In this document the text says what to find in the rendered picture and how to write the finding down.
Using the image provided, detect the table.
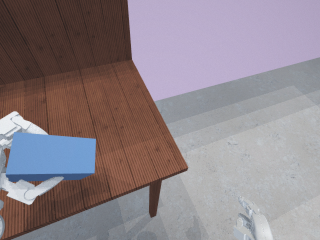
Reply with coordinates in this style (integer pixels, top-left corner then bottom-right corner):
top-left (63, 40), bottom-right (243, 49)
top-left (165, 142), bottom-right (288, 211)
top-left (0, 0), bottom-right (189, 240)

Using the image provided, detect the robot left hand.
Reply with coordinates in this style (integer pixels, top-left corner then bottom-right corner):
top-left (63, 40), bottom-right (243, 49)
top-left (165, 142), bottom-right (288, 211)
top-left (0, 111), bottom-right (64, 205)

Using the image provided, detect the sponge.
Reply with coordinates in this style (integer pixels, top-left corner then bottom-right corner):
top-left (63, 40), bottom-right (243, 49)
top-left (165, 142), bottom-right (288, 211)
top-left (5, 132), bottom-right (96, 182)

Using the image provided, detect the robot right hand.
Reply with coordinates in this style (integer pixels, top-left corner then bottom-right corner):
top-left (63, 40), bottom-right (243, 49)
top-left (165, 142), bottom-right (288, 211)
top-left (233, 196), bottom-right (274, 240)

